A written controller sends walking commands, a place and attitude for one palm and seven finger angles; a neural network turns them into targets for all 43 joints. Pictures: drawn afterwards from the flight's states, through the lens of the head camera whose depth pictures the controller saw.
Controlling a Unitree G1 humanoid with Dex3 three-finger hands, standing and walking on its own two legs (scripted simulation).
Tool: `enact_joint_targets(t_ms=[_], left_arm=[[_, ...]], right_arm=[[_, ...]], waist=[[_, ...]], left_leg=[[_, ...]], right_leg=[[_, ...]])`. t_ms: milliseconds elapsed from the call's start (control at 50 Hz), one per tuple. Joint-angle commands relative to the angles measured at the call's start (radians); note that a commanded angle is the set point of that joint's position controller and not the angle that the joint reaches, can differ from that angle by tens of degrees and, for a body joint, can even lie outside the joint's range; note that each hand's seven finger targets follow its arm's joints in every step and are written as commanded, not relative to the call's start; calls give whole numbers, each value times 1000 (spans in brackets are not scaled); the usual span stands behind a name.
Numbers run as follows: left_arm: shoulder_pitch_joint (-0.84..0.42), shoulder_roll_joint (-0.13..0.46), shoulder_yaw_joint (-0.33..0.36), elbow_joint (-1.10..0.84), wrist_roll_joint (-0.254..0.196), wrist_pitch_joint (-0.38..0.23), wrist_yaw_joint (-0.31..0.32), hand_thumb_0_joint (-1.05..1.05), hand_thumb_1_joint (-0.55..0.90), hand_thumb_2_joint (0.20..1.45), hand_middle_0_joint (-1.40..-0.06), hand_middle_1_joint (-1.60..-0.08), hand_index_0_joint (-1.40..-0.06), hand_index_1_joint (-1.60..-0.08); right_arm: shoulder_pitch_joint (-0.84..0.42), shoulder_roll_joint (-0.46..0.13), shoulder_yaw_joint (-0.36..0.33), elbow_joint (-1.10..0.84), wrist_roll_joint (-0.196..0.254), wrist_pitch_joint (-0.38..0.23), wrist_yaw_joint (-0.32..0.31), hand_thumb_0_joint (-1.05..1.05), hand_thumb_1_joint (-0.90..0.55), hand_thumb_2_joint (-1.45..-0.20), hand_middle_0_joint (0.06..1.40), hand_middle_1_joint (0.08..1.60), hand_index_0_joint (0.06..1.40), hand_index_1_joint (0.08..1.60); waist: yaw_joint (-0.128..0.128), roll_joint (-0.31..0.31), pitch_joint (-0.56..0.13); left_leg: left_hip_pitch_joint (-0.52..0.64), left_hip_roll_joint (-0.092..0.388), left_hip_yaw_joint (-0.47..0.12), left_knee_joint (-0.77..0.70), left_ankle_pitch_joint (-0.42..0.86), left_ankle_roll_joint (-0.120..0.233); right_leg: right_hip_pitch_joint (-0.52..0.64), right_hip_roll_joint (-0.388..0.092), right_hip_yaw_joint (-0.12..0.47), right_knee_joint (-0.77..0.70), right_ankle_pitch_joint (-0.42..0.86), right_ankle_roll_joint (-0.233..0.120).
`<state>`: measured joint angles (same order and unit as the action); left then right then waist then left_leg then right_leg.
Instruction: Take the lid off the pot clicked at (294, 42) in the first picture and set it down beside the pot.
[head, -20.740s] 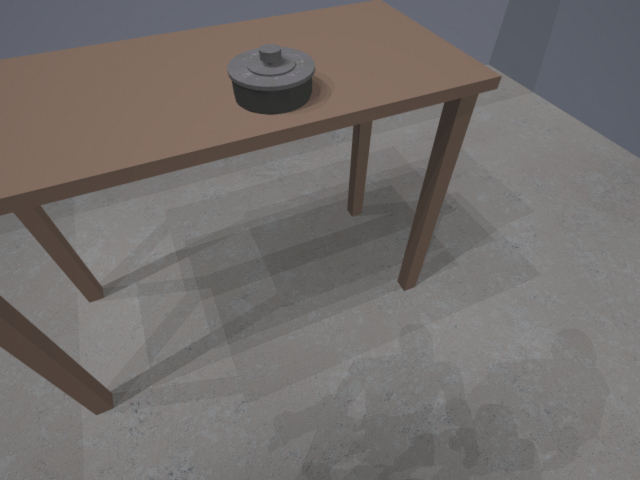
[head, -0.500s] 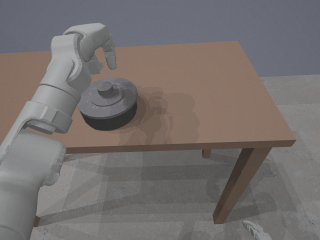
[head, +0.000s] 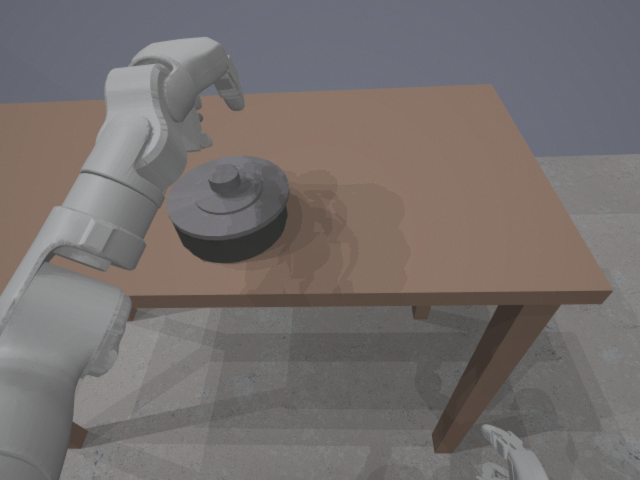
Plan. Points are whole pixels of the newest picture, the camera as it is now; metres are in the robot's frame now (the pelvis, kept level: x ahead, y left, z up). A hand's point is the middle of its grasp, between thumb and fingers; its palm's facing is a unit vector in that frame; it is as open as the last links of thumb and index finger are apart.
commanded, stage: raise the empty hand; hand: left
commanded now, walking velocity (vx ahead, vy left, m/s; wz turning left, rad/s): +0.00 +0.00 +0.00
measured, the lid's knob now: (224, 178) +0.47 +0.14 +0.15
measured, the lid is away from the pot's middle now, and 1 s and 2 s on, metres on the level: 0.00 0.00 0.00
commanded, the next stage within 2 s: draw the hand back to the body in 0.46 s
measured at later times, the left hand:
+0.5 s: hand (209, 94) +0.44 +0.12 +0.29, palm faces -0.08 -0.04 -1.00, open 9.6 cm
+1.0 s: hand (180, 130) +0.39 +0.14 +0.27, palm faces -0.06 -0.06 -1.00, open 9.6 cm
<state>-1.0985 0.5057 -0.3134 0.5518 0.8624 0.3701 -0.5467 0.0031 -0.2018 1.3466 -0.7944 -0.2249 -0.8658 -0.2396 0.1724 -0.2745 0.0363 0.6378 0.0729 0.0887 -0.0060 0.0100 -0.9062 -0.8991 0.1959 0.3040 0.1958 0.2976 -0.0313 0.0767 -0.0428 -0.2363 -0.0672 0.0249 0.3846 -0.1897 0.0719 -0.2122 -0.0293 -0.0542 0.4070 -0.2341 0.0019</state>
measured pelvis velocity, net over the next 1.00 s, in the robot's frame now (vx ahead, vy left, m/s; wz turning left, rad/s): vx -0.01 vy -0.02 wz -0.01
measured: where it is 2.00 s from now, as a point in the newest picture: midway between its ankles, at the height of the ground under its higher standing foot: outside the picture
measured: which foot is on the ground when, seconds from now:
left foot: down 0.00-1.00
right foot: down 0.00-1.00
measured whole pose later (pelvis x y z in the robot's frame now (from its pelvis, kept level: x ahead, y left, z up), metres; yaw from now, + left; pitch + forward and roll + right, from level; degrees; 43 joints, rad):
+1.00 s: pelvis -0.01 -0.02 +0.00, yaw -1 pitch +0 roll +1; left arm -0.92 0.60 -0.25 0.26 0.82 0.41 -0.58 0.00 -0.23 1.36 -0.80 -0.20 -0.86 -0.21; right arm 0.10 -0.29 0.05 0.59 0.09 0.13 -0.01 0.01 -0.91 -0.90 0.19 0.30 0.19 0.30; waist 0.01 0.10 -0.04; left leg -0.23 -0.05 0.03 0.41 -0.19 0.05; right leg -0.22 -0.01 -0.05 0.46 -0.25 -0.02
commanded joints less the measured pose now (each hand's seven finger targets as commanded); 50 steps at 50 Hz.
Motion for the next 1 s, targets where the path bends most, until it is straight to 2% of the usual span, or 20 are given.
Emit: enact_joint_targets(t_ms=[0, 40, 60, 240, 260, 300, 340, 380, 440, 520, 560, 640, 660, 740, 760, 840, 860, 940, 960, 980], left_arm=[[-545, 202, 108, -143, 40, 8, 40, 0, -232, 1361, -781, -196, -842, -213], [-517, 160, 81, -136, 9, 9, 41, 0, -232, 1361, -781, -196, -842, -213], [-561, 235, 141, -205, 31, 5, 45, 0, -232, 1361, -781, -196, -842, -213], [-571, 153, 78, -169, 5, 20, 46, 0, -232, 1361, -781, -196, -842, -213], [-592, 215, 120, -129, 38, 26, 50, 0, -232, 1361, -781, -196, -842, -213], [-633, 214, 110, -115, 47, 27, 49, 0, -232, 1361, -781, -196, -842, -213], [-588, 142, 65, -139, 10, 20, 49, 0, -232, 1361, -781, -196, -842, -213], [-608, 222, 124, -118, 45, 26, 49, 0, -232, 1361, -781, -196, -842, -213], [-601, 154, 71, -115, 11, 27, 45, 0, -232, 1361, -781, -196, -842, -213], [-676, 213, 103, -126, 45, 27, 44, 0, -232, 1361, -781, -196, -842, -213], [-600, 287, 170, -107, 51, 28, 48, 0, -232, 1361, -781, -196, -842, -213], [-415, 200, 119, -142, 8, 26, 26, 0, -232, 1361, -781, -196, -842, -213], [-434, 266, 165, -184, 33, 26, 26, 0, -232, 1361, -781, -196, -842, -213], [-419, 286, 180, -331, -1, 28, 17, 0, -232, 1361, -781, -196, -842, -213], [-447, 364, 238, -363, 22, 31, 20, 0, -232, 1361, -781, -196, -842, -213], [-337, 281, 182, -359, -20, 37, 8, 0, -232, 1361, -781, -196, -842, -213], [-346, 355, 235, -378, 6, 38, 11, 0, -232, 1361, -781, -196, -842, -213], [-317, 275, 170, -514, -37, 26, 4, 0, -232, 1361, -781, -196, -842, -213], [-325, 349, 231, -543, -14, 28, 8, 0, -232, 1361, -781, -196, -842, -213], [-291, 340, 224, -499, -9, 34, 4, 0, -232, 1361, -781, -196, -842, -213]], right_arm=[[-103, -108, -26, -137, 2, -39, -3, 0, -900, -900, 200, 300, 200, 300], [-104, -119, -30, -139, 6, -32, -2, 0, -900, -900, 200, 300, 200, 300], [-111, -108, -28, -147, 0, -36, -2, 0, -900, -900, 200, 300, 200, 300], [-118, -107, -23, -148, 3, -40, -7, 0, -900, -900, 200, 300, 200, 300], [-114, -103, -18, -133, -2, -36, -10, 0, -900, -900, 200, 300, 200, 300], [-117, -104, -14, -132, 1, -37, -14, 0, -900, -900, 200, 300, 200, 300], [-118, -107, -18, -148, 5, -40, -10, 0, -900, -900, 200, 300, 200, 300], [-123, -105, -15, -141, -2, -38, -13, 0, -900, -900, 200, 300, 200, 300], [-117, -110, -17, -145, 7, -38, -11, 0, -900, -900, 200, 300, 200, 300], [-121, -101, -14, -141, 3, -48, -19, 0, -900, -900, 200, 300, 200, 300], [-111, -109, -15, -141, -2, -46, -16, 0, -900, -900, 200, 300, 200, 300], [-144, -117, -17, -179, 11, -27, -5, 0, -900, -900, 200, 300, 200, 300], [-154, -108, -14, -180, 10, -25, -5, 0, -900, -900, 200, 300, 200, 300], [-186, -113, -16, -206, 15, -16, -6, 0, -900, -900, 200, 300, 200, 300], [-186, -104, -13, -200, 11, -18, -6, 0, -900, -900, 200, 300, 200, 300], [-205, -108, -13, -206, 20, -11, -6, 0, -900, -900, 200, 300, 200, 300], [-210, -102, -10, -203, 18, -12, -8, 0, -900, -900, 200, 300, 200, 300], [-248, -98, -11, -227, 24, -10, -3, 0, -900, -900, 200, 300, 200, 300], [-244, -89, -8, -222, 19, -13, -3, 0, -900, -900, 200, 300, 200, 300], [-252, -92, -5, -214, 17, -6, -5, 0, -900, -900, 200, 300, 200, 300]], waist=[[-2, -101, -352], [-11, -85, -332], [11, -88, -398], [-3, -77, -372], [6, -102, -361], [3, -119, -336], [-1, -88, -356], [9, -113, -358], [-1, -99, -324], [6, -114, -354], [24, -123, -384], [29, -120, -330], [40, -149, -349], [37, -103, -372], [50, -114, -384], [39, -92, -321], [54, -112, -338], [38, -44, -363], [57, -60, -399], [50, -68, -349]], left_leg=[[193, 24, -68, -9, 341, -4], [195, 29, -70, -10, 321, -6], [211, 27, -72, -11, 348, -6], [217, 29, -76, -14, 308, -8], [191, 29, -68, -26, 271, -10], [160, 24, -62, -37, 220, -7], [184, 26, -67, -25, 262, -7], [166, 26, -58, -33, 230, -5], [161, 28, -61, -34, 217, -5], [166, 22, -56, -37, 201, 0], [140, 23, -51, -31, 238, -2], [112, 27, -34, -20, 232, 3], [110, 29, -31, -23, 241, 1], [136, 27, -28, 0, 294, 12], [131, 26, -28, -5, 299, 9], [127, 25, -28, 5, 258, 8], [124, 28, -26, 0, 249, 4], [169, 22, -33, 27, 267, 6], [169, 22, -34, 24, 277, 3], [150, 21, -31, 26, 264, 3]], right_leg=[[62, 44, 21, -3, 317, -57], [41, 40, 16, -14, 290, -60], [81, 43, 26, -1, 308, -58], [48, 41, 18, -9, 260, -63], [56, 44, 22, -8, 250, -61], [63, 40, 21, -10, 235, -60], [60, 37, 21, -11, 250, -63], [78, 39, 28, -7, 242, -60], [56, 35, 20, -15, 227, -61], [76, 37, 31, -10, 226, -57], [124, 34, 40, 1, 269, -57], [118, 24, 33, -3, 284, -53], [138, 26, 41, 6, 295, -50], [148, 21, 45, 7, 347, -49], [164, 24, 53, 17, 352, -47], [109, 23, 40, 5, 305, -47], [120, 25, 47, 16, 291, -45], [95, 25, 41, 22, 291, -48], [120, 28, 50, 31, 296, -46], [93, 29, 45, 27, 290, -47]])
